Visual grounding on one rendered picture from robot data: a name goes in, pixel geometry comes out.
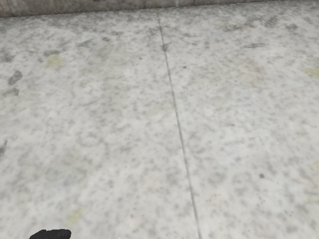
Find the left robot hand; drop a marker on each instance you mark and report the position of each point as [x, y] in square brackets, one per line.
[52, 234]

